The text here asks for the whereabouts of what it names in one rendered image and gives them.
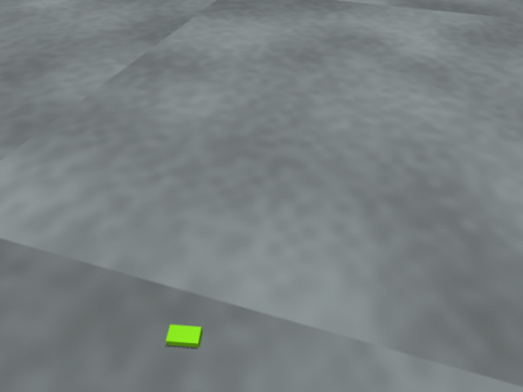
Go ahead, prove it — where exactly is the small box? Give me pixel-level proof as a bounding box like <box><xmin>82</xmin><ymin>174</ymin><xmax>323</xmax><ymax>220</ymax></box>
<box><xmin>166</xmin><ymin>324</ymin><xmax>203</xmax><ymax>347</ymax></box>

